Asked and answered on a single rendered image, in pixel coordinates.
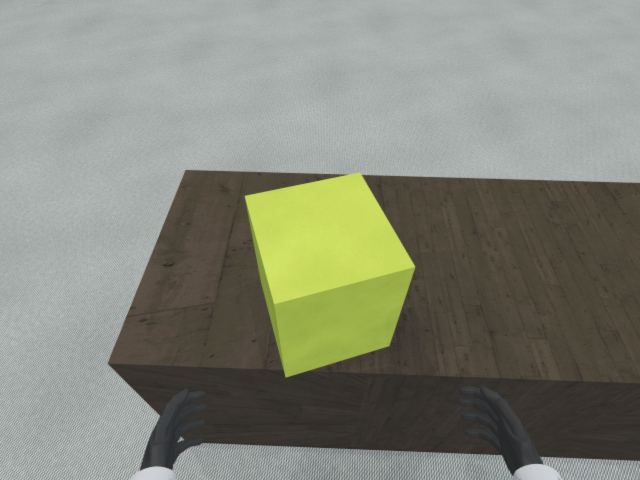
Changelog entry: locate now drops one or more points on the pedestal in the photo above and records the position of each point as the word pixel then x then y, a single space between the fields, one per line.
pixel 530 288

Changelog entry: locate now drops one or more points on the carton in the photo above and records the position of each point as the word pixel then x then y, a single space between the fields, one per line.
pixel 333 271

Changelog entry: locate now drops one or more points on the robot right hand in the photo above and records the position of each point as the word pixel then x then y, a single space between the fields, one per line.
pixel 507 434

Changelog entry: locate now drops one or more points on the robot left hand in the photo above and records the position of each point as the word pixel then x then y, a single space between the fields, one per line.
pixel 163 447

